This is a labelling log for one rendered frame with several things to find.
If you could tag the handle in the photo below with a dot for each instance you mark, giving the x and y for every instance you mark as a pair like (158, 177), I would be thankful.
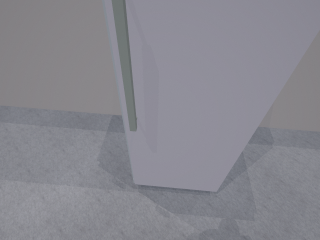
(122, 34)

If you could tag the fridge door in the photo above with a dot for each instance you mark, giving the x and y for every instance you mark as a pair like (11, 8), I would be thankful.
(205, 73)

